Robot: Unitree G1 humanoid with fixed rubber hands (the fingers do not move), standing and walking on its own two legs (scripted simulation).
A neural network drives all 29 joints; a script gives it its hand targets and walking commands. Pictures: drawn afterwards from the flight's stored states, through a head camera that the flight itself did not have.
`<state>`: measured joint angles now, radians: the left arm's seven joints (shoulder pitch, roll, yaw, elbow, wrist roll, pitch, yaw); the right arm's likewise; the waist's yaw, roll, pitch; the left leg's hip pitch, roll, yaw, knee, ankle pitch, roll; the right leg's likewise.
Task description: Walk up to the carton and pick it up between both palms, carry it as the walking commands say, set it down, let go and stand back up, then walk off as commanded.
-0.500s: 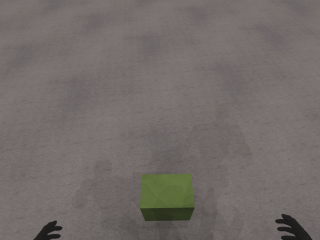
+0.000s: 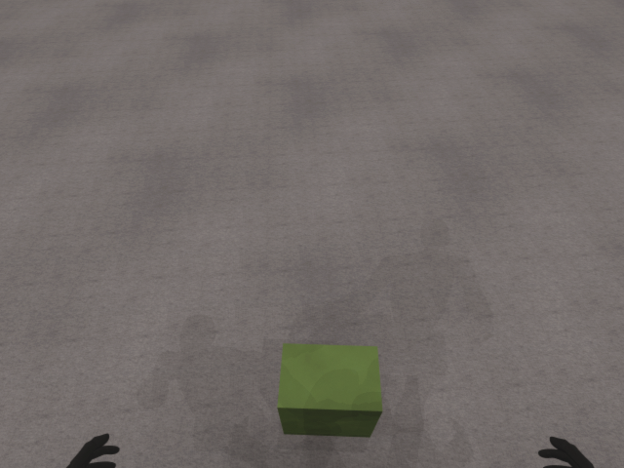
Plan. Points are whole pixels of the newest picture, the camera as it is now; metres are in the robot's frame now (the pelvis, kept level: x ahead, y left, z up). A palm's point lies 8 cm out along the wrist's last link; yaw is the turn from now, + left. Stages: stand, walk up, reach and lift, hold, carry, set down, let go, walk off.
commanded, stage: walk up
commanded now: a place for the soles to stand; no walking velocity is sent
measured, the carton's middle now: (328, 392) +0.42 -0.02 -0.63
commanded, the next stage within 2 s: none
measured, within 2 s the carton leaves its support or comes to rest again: neither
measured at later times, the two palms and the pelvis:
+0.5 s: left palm out of the picture +0.12 +0.33 -0.09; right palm out of the picture +0.13 -0.33 -0.09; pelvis +0.01 +0.00 +0.00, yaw +1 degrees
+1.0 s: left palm out of the picture +0.12 +0.33 -0.09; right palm out of the picture +0.15 -0.33 -0.09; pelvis +0.02 -0.01 +0.00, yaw +2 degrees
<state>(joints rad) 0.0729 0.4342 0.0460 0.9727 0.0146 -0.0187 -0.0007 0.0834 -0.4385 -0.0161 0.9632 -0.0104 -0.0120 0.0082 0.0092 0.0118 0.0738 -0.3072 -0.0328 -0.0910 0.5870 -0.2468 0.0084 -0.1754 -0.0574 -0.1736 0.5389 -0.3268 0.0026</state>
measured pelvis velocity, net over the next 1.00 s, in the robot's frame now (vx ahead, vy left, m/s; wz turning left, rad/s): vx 0.02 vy -0.01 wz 0.03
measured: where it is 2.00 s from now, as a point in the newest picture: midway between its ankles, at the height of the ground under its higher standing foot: outside the picture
